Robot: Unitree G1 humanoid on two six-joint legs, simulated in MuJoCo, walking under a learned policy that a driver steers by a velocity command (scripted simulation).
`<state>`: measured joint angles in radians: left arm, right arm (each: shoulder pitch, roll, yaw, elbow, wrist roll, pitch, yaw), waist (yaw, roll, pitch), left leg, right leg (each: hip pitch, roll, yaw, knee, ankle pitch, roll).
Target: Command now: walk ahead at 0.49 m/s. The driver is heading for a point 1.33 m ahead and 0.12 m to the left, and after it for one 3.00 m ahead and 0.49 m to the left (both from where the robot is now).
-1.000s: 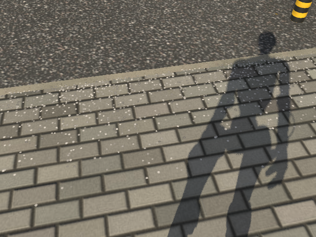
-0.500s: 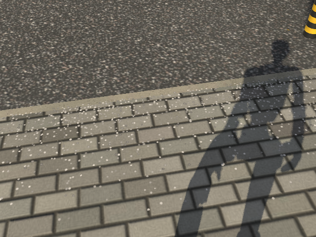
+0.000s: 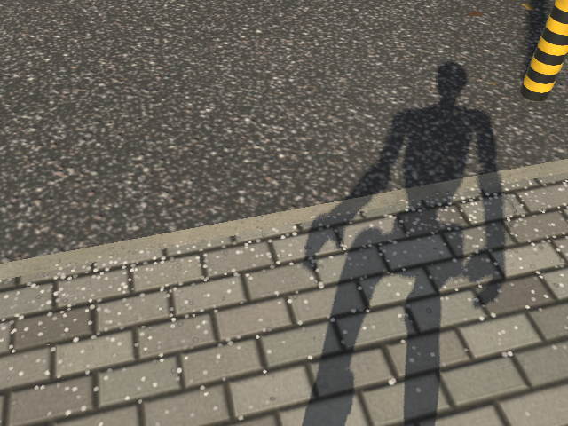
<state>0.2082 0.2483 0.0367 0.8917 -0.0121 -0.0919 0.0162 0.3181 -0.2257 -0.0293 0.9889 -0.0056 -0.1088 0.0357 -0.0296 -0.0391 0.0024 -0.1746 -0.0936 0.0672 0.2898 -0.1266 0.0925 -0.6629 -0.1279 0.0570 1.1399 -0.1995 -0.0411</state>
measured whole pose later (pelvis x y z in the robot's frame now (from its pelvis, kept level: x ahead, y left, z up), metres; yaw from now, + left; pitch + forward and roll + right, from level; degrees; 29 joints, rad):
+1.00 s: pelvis +0.55 -0.01 -0.01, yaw +1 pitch +1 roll +0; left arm 0.29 0.26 0.05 0.96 -0.02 -0.10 0.00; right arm 0.18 -0.24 -0.05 0.91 0.00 -0.10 0.03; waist 0.00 -0.03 0.02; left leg -0.34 -0.03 0.06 0.46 -0.15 0.07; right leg -0.44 -0.06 0.03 1.19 -0.35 -0.05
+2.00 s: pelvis +1.09 +0.00 -0.03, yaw +18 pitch +1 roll -1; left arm 0.32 0.26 0.08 0.98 -0.01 -0.05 0.03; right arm 0.05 -0.24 -0.08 0.79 0.03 -0.04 0.05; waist 0.02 0.01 0.05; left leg -0.51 0.00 0.08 0.63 -0.13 0.13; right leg 0.04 -0.11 -0.29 0.60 -0.46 0.04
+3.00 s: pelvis +1.64 +0.21 -0.01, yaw +12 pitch +3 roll +0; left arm 0.42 0.28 0.07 0.81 -0.03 -0.03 0.02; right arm 0.00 -0.26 -0.04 0.67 0.00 -0.13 0.01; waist 0.10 0.02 0.00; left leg -0.46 -0.02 -0.08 0.42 -0.02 -0.01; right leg -0.06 0.12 0.24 0.44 -0.40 -0.07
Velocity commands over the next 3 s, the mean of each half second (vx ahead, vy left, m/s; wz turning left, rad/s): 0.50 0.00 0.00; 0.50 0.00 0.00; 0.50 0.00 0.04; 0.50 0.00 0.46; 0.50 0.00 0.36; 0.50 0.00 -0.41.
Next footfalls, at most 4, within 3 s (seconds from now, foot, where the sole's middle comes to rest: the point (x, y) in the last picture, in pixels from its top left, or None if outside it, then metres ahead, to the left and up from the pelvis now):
0.30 right None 0.34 -0.17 -0.78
0.86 left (258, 374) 0.65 0.07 -0.78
1.42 right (340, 268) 0.97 -0.16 -0.78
1.98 left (241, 206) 1.21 0.13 -0.78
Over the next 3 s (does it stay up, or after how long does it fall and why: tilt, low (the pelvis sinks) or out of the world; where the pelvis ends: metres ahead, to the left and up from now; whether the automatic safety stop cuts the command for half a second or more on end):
stays up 1.64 0.21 -0.01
